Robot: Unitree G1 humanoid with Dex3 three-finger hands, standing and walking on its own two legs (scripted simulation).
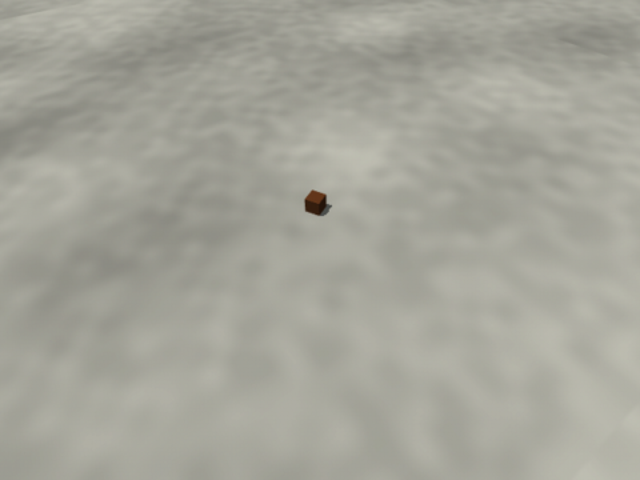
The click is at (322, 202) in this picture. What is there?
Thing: cube
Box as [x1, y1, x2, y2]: [305, 190, 325, 215]
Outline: 312,190 305,198 305,210 319,215 325,206 325,194
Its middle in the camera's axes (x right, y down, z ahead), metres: -0.02 -0.20 +1.81
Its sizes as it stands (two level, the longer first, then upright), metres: 0.074 0.074 0.074
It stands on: the floor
